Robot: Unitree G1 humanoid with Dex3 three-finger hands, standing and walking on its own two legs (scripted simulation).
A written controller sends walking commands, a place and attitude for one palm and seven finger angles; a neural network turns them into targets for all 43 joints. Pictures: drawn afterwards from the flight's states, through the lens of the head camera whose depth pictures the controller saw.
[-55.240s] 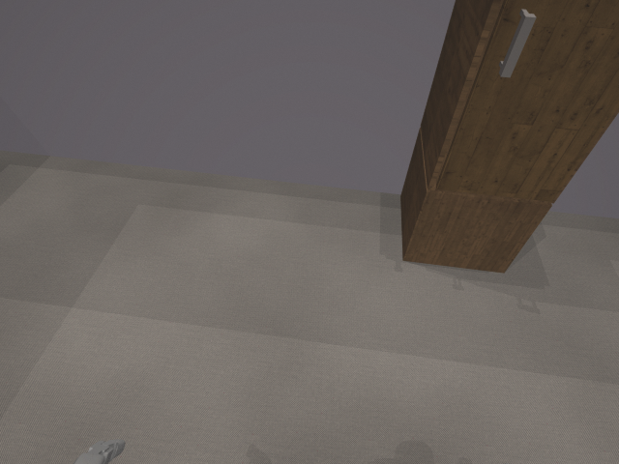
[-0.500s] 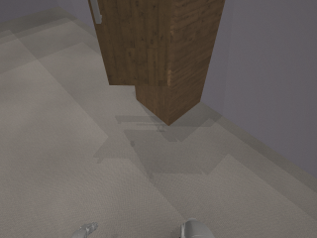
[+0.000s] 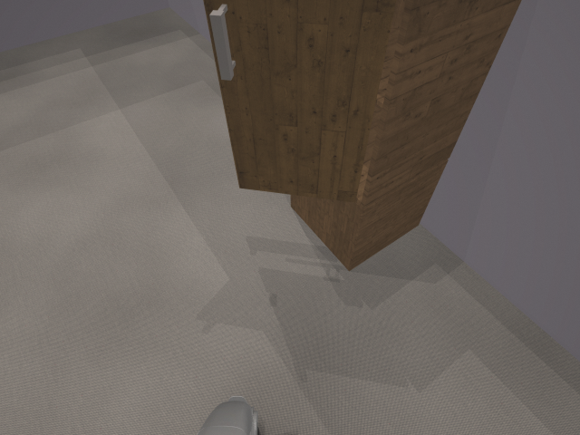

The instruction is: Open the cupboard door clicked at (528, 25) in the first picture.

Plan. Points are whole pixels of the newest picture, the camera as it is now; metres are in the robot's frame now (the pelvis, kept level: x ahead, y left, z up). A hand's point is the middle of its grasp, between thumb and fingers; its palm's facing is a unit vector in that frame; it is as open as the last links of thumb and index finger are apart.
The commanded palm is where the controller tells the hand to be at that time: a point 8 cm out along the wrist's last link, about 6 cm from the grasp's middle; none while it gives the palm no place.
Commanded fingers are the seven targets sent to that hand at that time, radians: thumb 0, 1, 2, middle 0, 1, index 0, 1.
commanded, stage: take the last steps up to it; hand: left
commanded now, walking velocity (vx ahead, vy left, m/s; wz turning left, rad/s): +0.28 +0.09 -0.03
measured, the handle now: (225, 42) +0.80 +0.21 +0.13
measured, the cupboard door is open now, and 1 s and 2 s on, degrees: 45 45 45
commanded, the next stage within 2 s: come to a stop and stand still in 0.26 s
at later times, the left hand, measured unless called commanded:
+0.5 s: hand (163, 343) +0.27 +0.26 -0.17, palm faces -0.02 -0.97 -0.23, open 7.3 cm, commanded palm none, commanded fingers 0.00 0.90 0.90 -0.20 -0.30 -0.20 -0.30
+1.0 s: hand (147, 374) +0.22 +0.28 -0.19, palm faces -0.01 -0.97 -0.22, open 7.3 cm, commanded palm none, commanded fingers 0.00 0.90 0.90 -0.20 -0.30 -0.20 -0.30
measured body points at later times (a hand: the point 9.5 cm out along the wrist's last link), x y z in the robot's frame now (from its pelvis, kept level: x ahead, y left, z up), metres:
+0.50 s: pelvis +0.17 +0.07 +0.00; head +0.19 +0.08 +0.45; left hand +0.27 +0.31 -0.15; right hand +0.13 -0.15 -0.16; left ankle +0.14 +0.13 -0.74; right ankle +0.22 -0.06 -0.71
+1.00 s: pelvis +0.16 +0.10 -0.02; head +0.15 +0.11 +0.43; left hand +0.22 +0.34 -0.17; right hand +0.20 -0.14 -0.16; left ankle +0.15 +0.19 -0.74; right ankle +0.20 -0.04 -0.74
